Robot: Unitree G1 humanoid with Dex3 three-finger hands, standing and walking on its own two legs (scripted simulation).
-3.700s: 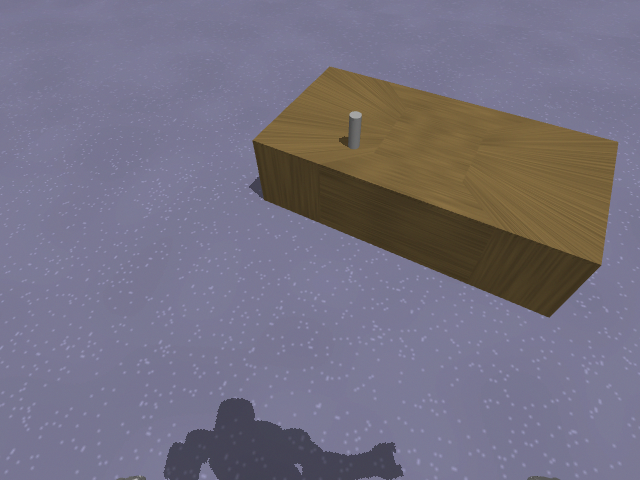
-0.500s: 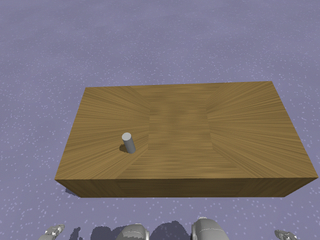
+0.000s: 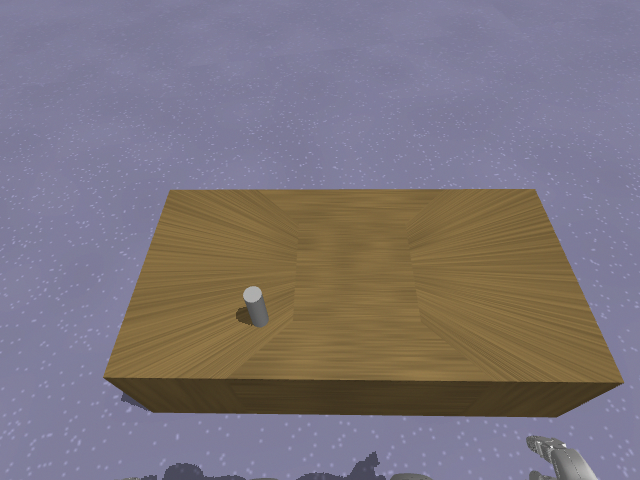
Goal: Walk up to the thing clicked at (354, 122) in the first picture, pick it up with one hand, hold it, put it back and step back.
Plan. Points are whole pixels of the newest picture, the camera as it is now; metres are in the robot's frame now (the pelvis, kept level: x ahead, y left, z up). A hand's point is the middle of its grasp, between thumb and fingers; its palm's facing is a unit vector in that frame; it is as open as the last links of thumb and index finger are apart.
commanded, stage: walk up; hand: left
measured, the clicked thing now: (256, 307) +0.51 +0.19 -0.38
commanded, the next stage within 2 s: stand in 0.76 s
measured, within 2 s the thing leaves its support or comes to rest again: neither
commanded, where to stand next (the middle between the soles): +0.05 -0.02 m, yaw +1 degrees
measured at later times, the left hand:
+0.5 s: hand out of the picture +0.10 +0.25 -0.15, palm faces -0.01 -0.95 -0.33, open 7.4 cm
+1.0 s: hand out of the picture +0.10 +0.25 -0.15, palm faces -0.01 -0.94 -0.34, open 7.4 cm
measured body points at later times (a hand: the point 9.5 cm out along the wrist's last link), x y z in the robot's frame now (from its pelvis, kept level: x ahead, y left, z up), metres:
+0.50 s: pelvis +0.00 +0.00 +0.01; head +0.02 -0.01 +0.46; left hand +0.10 +0.29 -0.12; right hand +0.07 -0.31 -0.13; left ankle +0.01 +0.14 -0.74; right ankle +0.04 -0.13 -0.74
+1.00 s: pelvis +0.02 +0.00 +0.01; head +0.03 -0.01 +0.46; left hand +0.10 +0.30 -0.12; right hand +0.10 -0.30 -0.13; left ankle +0.01 +0.14 -0.74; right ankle +0.04 -0.13 -0.74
